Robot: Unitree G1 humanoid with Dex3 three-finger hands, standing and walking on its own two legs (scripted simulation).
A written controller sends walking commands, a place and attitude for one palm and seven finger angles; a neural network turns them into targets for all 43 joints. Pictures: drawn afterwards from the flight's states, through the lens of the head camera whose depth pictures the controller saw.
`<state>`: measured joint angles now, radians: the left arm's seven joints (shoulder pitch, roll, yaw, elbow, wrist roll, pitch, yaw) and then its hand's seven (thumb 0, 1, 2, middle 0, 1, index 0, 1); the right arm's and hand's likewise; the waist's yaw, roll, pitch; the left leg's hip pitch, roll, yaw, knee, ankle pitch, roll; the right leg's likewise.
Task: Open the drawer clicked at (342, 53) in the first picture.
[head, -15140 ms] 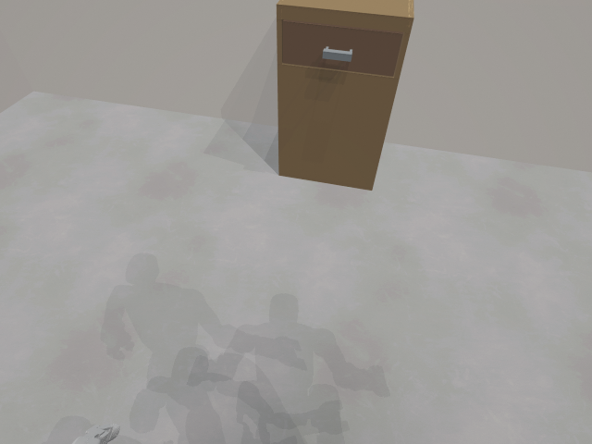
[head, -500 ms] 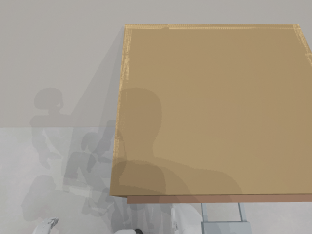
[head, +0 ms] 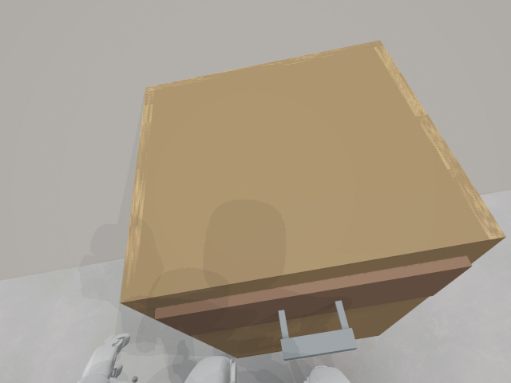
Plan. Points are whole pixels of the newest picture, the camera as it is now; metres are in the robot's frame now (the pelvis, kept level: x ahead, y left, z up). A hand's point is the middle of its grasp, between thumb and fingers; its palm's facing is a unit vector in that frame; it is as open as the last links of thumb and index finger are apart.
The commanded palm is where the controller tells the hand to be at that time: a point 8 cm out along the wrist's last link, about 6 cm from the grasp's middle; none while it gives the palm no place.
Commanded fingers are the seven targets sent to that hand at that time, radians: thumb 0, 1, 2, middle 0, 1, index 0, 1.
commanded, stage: relax the arm and regain balance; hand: left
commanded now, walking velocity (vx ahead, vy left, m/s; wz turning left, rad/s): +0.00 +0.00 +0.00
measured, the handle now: (314, 328) +0.20 -0.09 -0.07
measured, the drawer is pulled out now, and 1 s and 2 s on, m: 0.01 0.01 0.01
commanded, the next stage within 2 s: come to a stop and stand still in 1.68 s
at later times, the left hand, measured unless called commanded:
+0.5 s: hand out of the picture -0.14 +0.21 -0.16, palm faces +0.13 -0.93 -0.35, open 16.5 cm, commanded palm none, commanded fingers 0.00 -0.50 0.30 -0.15 -0.30 -0.15 -0.30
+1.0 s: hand out of the picture -0.22 +0.13 -0.15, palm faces -0.04 -0.98 -0.20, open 16.6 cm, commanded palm none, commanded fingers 0.00 -0.50 0.30 -0.15 -0.30 -0.15 -0.30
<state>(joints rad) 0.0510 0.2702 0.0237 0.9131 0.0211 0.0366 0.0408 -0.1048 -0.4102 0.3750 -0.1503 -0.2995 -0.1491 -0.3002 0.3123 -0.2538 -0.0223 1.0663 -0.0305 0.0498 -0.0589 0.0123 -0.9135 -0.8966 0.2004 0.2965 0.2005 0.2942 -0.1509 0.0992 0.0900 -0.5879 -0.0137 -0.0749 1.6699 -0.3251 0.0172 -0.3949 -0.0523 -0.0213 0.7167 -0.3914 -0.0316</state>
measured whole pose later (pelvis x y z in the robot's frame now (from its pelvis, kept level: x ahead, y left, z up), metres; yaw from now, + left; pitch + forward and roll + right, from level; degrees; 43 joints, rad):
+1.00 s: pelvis -0.18 -0.03 +0.02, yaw +0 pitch +1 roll +0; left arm 0.32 0.12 -0.04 1.13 0.01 0.01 0.04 -0.09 -0.55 0.27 -0.15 -0.30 -0.15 -0.30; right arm 0.38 -0.10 0.02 1.15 0.00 -0.01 -0.05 0.01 -0.91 -0.90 0.20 0.30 0.20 0.29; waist -0.04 0.05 0.10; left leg -0.14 0.00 0.04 0.45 -0.33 0.02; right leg -0.24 0.02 -0.02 0.48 -0.26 -0.03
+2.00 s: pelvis -0.24 -0.01 +0.01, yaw +1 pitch -2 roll +0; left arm 0.38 0.12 -0.01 1.11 0.03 0.00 0.05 -0.04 -0.50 0.30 -0.15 -0.30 -0.15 -0.30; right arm 0.35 -0.10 -0.01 1.06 -0.02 -0.01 -0.02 0.01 -0.91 -0.90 0.20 0.30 0.20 0.29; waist -0.02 -0.01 -0.01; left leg -0.23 -0.03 0.05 0.56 -0.30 0.05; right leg -0.30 -0.01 -0.02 0.53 -0.20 0.00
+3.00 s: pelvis -0.25 +0.00 +0.02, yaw +1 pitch -3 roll +0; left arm 0.38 0.12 -0.02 1.09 0.02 -0.01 0.04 -0.02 -0.49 0.30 -0.15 -0.30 -0.15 -0.30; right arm 0.32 -0.12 0.02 1.11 -0.01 -0.01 -0.02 0.01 -0.91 -0.90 0.20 0.30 0.20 0.29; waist 0.00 -0.03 0.01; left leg -0.17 -0.06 0.03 0.43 -0.22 0.06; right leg -0.23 -0.03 -0.02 0.42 -0.14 0.01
